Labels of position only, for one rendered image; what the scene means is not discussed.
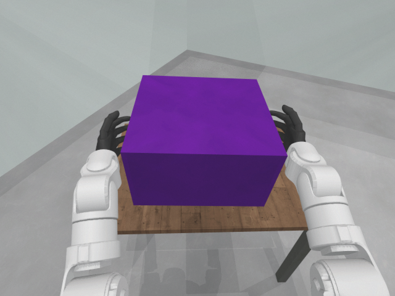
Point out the right robot forearm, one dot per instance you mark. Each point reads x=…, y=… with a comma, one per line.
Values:
x=331, y=228

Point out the table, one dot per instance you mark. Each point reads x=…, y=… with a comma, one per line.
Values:
x=281, y=212

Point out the right robot upper arm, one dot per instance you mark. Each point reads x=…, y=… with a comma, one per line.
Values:
x=345, y=277

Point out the robot right hand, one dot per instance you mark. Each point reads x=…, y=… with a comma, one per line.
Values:
x=292, y=127

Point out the left robot forearm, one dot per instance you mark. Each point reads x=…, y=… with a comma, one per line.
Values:
x=94, y=217

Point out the carton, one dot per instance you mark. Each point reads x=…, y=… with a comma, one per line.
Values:
x=195, y=141

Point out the left robot upper arm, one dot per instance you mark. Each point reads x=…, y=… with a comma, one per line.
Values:
x=105, y=284

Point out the robot left hand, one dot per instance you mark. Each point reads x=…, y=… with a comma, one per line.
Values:
x=108, y=133

